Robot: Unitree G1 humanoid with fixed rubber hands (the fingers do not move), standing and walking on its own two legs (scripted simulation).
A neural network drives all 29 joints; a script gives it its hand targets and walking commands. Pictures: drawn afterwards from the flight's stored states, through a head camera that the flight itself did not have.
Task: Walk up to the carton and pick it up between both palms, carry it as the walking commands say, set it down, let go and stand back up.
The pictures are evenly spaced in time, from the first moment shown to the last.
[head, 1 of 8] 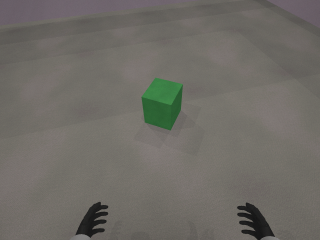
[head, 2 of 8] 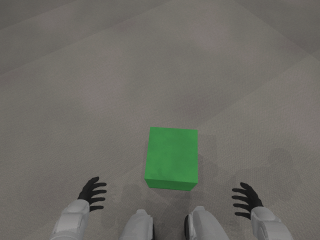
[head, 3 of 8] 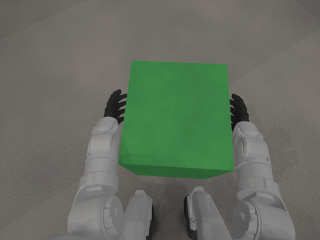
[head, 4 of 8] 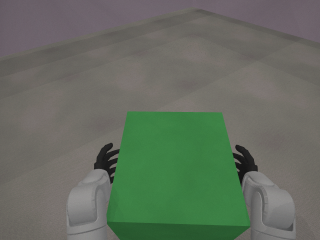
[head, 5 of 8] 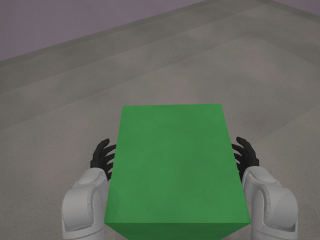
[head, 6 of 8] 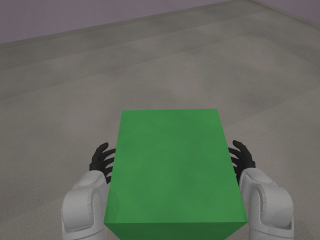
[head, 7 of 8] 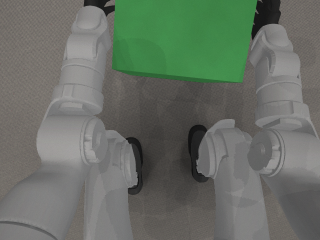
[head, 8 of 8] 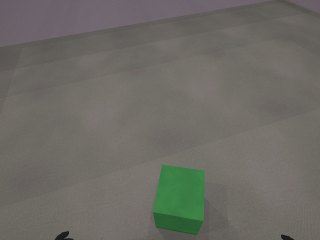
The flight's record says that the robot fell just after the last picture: no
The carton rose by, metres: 0.65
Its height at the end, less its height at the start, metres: +0.00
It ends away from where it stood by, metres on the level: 0.83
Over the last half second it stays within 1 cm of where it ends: yes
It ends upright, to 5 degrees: yes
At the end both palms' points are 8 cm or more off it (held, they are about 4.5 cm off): yes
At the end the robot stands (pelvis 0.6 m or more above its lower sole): yes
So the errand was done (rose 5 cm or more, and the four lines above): yes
